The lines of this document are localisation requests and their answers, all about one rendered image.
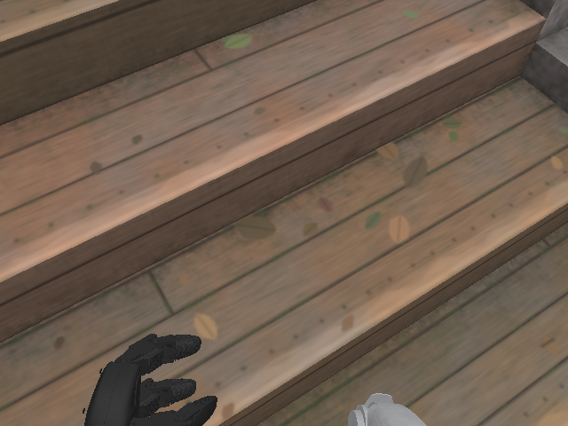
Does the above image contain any robot left hand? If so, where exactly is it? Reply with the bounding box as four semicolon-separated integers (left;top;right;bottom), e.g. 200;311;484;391
83;334;217;426

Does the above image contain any right robot shin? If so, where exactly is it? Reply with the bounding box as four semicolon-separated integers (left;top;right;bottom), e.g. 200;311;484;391
365;393;393;408

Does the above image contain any robot right thigh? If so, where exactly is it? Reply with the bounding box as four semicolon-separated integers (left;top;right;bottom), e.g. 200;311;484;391
348;402;427;426

